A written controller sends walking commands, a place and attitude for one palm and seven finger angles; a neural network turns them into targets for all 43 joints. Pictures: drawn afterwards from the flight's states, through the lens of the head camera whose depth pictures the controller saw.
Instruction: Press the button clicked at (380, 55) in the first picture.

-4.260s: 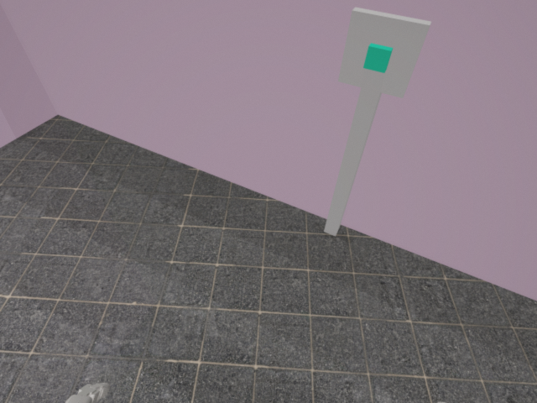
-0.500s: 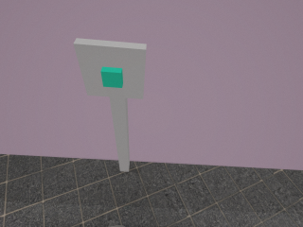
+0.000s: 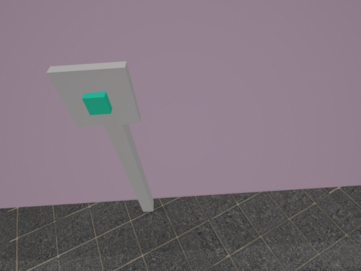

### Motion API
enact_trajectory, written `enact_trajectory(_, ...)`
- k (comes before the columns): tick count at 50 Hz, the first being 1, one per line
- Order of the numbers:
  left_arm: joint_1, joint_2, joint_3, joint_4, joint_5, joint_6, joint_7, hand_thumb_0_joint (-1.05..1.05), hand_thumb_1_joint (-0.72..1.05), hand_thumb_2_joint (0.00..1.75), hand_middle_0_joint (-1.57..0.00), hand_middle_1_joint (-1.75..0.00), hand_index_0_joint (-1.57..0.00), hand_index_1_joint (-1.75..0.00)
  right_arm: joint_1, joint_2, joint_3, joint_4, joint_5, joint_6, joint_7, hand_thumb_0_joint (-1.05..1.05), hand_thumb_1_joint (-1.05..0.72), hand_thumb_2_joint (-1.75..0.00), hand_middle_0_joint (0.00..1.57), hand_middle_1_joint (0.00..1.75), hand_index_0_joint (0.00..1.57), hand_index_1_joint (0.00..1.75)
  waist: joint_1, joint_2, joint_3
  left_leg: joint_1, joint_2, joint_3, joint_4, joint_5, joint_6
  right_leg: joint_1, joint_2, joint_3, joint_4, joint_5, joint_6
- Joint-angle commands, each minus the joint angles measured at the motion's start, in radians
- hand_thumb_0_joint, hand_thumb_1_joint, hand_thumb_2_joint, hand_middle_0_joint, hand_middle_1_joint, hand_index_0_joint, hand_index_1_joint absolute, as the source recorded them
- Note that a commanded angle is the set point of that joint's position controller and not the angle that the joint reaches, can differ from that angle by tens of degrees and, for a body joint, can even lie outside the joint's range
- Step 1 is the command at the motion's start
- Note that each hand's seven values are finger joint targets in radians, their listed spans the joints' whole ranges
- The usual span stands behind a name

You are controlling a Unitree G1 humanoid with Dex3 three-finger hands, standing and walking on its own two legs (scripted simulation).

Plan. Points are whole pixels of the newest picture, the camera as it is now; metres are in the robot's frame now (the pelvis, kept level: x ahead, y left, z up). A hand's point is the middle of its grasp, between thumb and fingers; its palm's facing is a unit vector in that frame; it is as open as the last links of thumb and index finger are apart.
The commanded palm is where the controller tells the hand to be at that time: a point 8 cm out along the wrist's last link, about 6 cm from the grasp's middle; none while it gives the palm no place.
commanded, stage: come to a stop and stand still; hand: left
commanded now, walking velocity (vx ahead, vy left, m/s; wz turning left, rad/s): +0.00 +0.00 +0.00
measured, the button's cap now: (98, 102) +0.52 +0.25 +0.09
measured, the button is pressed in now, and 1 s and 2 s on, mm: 0 0 0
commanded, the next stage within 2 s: look again from close up in 0.66 s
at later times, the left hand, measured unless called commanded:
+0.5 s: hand out of the picture -0.08 +0.17 -0.17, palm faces +0.08 -0.98 -0.16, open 7.4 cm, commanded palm none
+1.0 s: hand out of the picture -0.02 +0.20 -0.17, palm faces +0.04 -0.98 -0.22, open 7.3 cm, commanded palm none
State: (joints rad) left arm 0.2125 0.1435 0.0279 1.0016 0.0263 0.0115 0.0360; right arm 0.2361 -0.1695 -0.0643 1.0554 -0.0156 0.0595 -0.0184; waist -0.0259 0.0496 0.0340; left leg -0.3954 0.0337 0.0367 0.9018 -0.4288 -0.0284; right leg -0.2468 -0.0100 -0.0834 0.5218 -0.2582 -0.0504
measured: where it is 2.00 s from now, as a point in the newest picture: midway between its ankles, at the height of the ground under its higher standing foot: outside the picture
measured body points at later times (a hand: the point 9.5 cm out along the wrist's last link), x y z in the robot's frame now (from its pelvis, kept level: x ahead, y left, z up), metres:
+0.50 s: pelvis -0.04 +0.01 +0.01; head -0.05 +0.01 +0.46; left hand -0.09 +0.22 -0.16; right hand -0.05 -0.20 -0.16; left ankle -0.05 +0.12 -0.74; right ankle +0.02 -0.09 -0.74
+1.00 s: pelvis -0.02 +0.03 +0.00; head -0.03 +0.01 +0.45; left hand -0.02 +0.25 -0.15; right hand -0.04 -0.17 -0.17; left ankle -0.05 +0.12 -0.74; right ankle +0.02 -0.09 -0.74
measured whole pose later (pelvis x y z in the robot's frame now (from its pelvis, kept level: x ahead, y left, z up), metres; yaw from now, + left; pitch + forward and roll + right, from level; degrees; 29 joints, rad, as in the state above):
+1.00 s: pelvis -0.02 +0.03 +0.00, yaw +1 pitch +0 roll +0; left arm 0.32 0.12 -0.01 1.12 0.02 -0.02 0.03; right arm 0.39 -0.12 0.01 1.07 -0.02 -0.02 -0.03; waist -0.01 0.05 -0.05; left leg -0.19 -0.02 0.07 0.50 -0.31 0.03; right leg -0.30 -0.05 -0.08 0.52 -0.23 -0.01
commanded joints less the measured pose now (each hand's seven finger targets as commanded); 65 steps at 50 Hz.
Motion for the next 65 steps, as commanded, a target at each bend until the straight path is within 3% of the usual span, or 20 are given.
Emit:
enact_trajectory(1,0.049,0.16,0.038,-0.033,-0.001,-0.021,0.007,0.0,0.9,0.9,-0.2,-0.3,-0.2,-0.3,0.015,-0.024,0.002,-0.038,0.006,-0.025,-0.001,0.0,-0.9,-0.9,0.2,0.3,0.2,0.3,0.044,-0.178,-0.035,0.024,0.018,-0.002,-0.13,-0.024,-0.006,0.074,-0.246,0.212,-0.201,0.315,-0.13)
enact_trajectory(3,0.064,0.161,0.037,-0.011,-0.004,-0.022,0.007,0.0,0.9,0.9,-0.2,-0.3,-0.2,-0.3,0.03,-0.013,0.01,-0.022,0.006,-0.032,-0.005,0.0,-0.9,-0.9,0.2,0.3,0.2,0.3,0.05,-0.165,-0.042,0.079,0.022,0.006,-0.268,0.004,-0.005,0.09,-0.243,0.226,-0.195,0.303,-0.124)
enact_trajectory(4,0.058,0.159,0.036,-0.004,-0.007,-0.022,0.007,0.0,0.9,0.9,-0.2,-0.3,-0.2,-0.3,0.065,-0.007,0.015,-0.007,0.006,-0.036,-0.008,0.0,-0.9,-0.9,0.2,0.3,0.2,0.3,0.038,-0.158,-0.055,0.124,0.022,0.005,-0.348,0.052,-0.003,0.091,-0.231,0.222,-0.187,0.282,-0.111)
enact_trajectory(6,0.036,0.135,0.028,0.01,-0.021,-0.022,0.004,0.0,0.9,0.9,-0.2,-0.3,-0.2,-0.3,0.134,-0.017,0.022,0.032,0.008,-0.049,-0.014,0.0,-0.9,-0.9,0.2,0.3,0.2,0.3,0.012,-0.11,-0.07,0.266,0.04,-0.024,-0.525,0.208,0.013,0.031,-0.186,0.195,-0.162,0.191,-0.051)
enact_trajectory(8,0.053,0.089,0.017,0.019,-0.026,-0.019,-0.002,0.0,0.9,0.9,-0.2,-0.3,-0.2,-0.3,0.112,-0.063,0.022,0.034,0.0,-0.062,-0.019,0.0,-0.9,-0.9,0.2,0.3,0.2,0.3,0.04,0.026,-0.047,0.242,0.143,-0.119,-0.554,0.312,0.058,0.02,-0.097,0.124,-0.157,0.13,0.019)
enact_trajectory(9,0.05,0.089,0.017,0.022,-0.021,-0.018,-0.002,0.0,0.9,0.9,-0.2,-0.3,-0.2,-0.3,0.09,-0.069,0.024,0.029,-0.002,-0.059,-0.019,0.0,-0.9,-0.9,0.2,0.3,0.2,0.3,0.049,0.005,-0.023,0.179,0.148,-0.108,-0.561,0.241,0.057,0.057,-0.087,0.115,-0.181,0.093,0.034)
enact_trajectory(10,0.045,0.095,0.018,0.045,-0.018,-0.012,-0.001,0.0,0.9,0.9,-0.2,-0.3,-0.2,-0.3,0.069,-0.051,0.027,0.041,-0.002,-0.063,-0.017,0.0,-0.9,-0.9,0.2,0.3,0.2,0.3,0.051,0.088,-0.003,0.137,0.132,-0.109,-0.6,0.198,0.055,0.087,-0.089,0.098,-0.163,0.09,0.035)
enact_trajectory(11,0.053,0.1,0.017,0.055,-0.018,-0.01,-0.003,0.0,0.9,0.9,-0.2,-0.3,-0.2,-0.3,0.064,-0.046,0.032,0.042,-0.002,-0.061,-0.017,0.0,-0.9,-0.9,0.2,0.3,0.2,0.3,0.055,0.096,0.027,0.096,0.128,-0.112,-0.632,0.136,0.053,0.107,-0.081,0.09,-0.156,0.076,0.035)
enact_trajectory(18,0.119,0.085,0.001,0.108,-0.011,-0.011,-0.006,0.0,0.9,0.9,-0.2,-0.3,-0.2,-0.3,0.127,-0.032,0.037,0.055,-0.002,-0.052,-0.016,0.0,-0.9,-0.9,0.2,0.3,0.2,0.3,0.042,-0.035,0.123,0.092,0.078,-0.076,-0.651,-0.001,0.055,0.02,-0.093,0.135,-0.253,-0.092,0.041)
enact_trajectory(23,0.154,0.067,-0.002,0.12,-0.011,-0.016,-0.004,0.0,0.9,0.9,-0.2,-0.3,-0.2,-0.3,0.168,-0.029,0.04,0.06,-0.002,-0.053,-0.016,0.0,-0.9,-0.9,0.2,0.3,0.2,0.3,0.031,-0.065,0.099,0.12,0.068,-0.068,-0.636,0.006,0.06,-0.014,-0.093,0.143,-0.266,-0.13,0.043)
enact_trajectory(37,0.21,0.041,-0.007,0.143,-0.013,-0.033,0.002,0.0,0.9,0.9,-0.2,-0.3,-0.2,-0.3,0.214,-0.008,0.049,0.082,0.003,-0.074,-0.019,0.0,-0.9,-0.9,0.2,0.3,0.2,0.3,0.034,-0.05,0.055,0.119,0.072,-0.067,-0.618,0.093,0.061,0.027,-0.099,0.134,-0.215,-0.012,0.028)
enact_trajectory(38,0.253,0.08,-0.025,0.153,0.001,-0.044,0.038,0.0,0.9,0.9,-0.2,-0.3,-0.2,-0.3,0.063,-0.054,0.053,0.003,0.004,-0.087,0.0,0.0,-0.9,-0.9,0.2,0.3,0.2,0.3,0.076,0.003,0.127,0.037,0.073,0.019,-0.432,0.112,0.018,-0.001,-0.137,0.12,-0.155,0.107,0.028)
enact_trajectory(39,0.22,0.121,-0.013,0.113,-0.006,-0.048,0.027,0.0,0.9,0.9,-0.2,-0.3,-0.2,-0.3,0.139,-0.003,0.053,-0.022,-0.001,-0.073,0.001,0.0,-0.9,-0.9,0.2,0.3,0.2,0.3,0.018,-0.008,-0.003,0.098,0.001,-0.013,-0.396,0.037,0.026,-0.033,-0.172,0.21,-0.21,-0.189,-0.008)
enact_trajectory(40,0.176,0.116,-0.007,0.096,-0.002,-0.048,0.02,0.0,0.9,0.9,-0.2,-0.3,-0.2,-0.3,0.195,0.009,0.053,-0.004,-0.005,-0.079,0.0,0.0,-0.9,-0.9,0.2,0.3,0.2,0.3,-0.006,-0.003,0.007,0.139,0.005,-0.022,-0.427,0.077,0.043,-0.105,-0.171,0.205,-0.194,-0.254,-0.024)
enact_trajectory(41,0.169,0.106,-0.008,0.091,-0.005,-0.051,0.016,0.0,0.9,0.9,-0.2,-0.3,-0.2,-0.3,0.248,0.008,0.058,0.006,-0.005,-0.086,0.001,0.0,-0.9,-0.9,0.2,0.3,0.2,0.3,-0.015,0.011,-0.044,0.162,0.021,-0.032,-0.447,0.109,0.049,-0.097,-0.148,0.163,-0.155,-0.21,-0.024)
enact_trajectory(42,0.153,0.095,-0.01,0.08,-0.004,-0.049,0.013,0.0,0.9,0.9,-0.2,-0.3,-0.2,-0.3,0.266,0.001,0.058,-0.001,-0.009,-0.09,0.001,0.0,-0.9,-0.9,0.2,0.3,0.2,0.3,-0.012,0.031,-0.041,0.137,0.038,-0.06,-0.475,0.094,0.053,-0.085,-0.124,0.126,-0.114,-0.184,-0.016)
enact_trajectory(43,0.155,0.073,-0.014,0.08,-0.008,-0.047,0.009,0.0,0.9,0.9,-0.2,-0.3,-0.2,-0.3,0.237,-0.002,0.058,-0.006,-0.007,-0.092,-0.002,0.0,-0.9,-0.9,0.2,0.3,0.2,0.3,0.003,0.053,-0.005,0.081,0.061,-0.099,-0.528,0.078,0.063,-0.065,-0.1,0.113,-0.099,-0.146,-0.007)
enact_trajectory(47,0.163,0.046,-0.023,0.089,-0.009,-0.044,0.0,0.0,0.9,0.9,-0.2,-0.3,-0.2,-0.3,0.205,-0.027,0.061,-0.028,-0.002,-0.098,-0.007,0.0,-0.9,-0.9,0.2,0.3,0.2,0.3,0.03,-0.014,0.095,-0.024,0.076,-0.144,-0.61,0.046,0.079,0.008,-0.079,0.086,-0.072,-0.026,0.002)
enact_trajectory(56,0.142,0.065,-0.02,0.079,-0.018,-0.047,0.002,0.0,0.9,0.9,-0.2,-0.3,-0.2,-0.3,0.212,-0.048,0.073,0.005,0.0,-0.107,-0.014,0.0,-0.9,-0.9,0.2,0.3,0.2,0.3,0.025,-0.084,0.062,0.124,0.065,-0.089,-0.576,0.312,0.07,0.053,-0.1,0.092,-0.08,0.165,0.004)
enact_trajectory(65,0.126,0.086,-0.014,0.084,-0.02,-0.05,0.004,0.0,0.9,0.9,-0.2,-0.3,-0.2,-0.3,0.177,-0.055,0.072,0.033,0.0,-0.103,-0.016,0.0,-0.9,-0.9,0.2,0.3,0.2,0.3,0.024,-0.05,-0.008,0.201,0.065,-0.067,-0.555,0.412,0.06,0.113,-0.115,0.09,-0.073,0.289,-0.001)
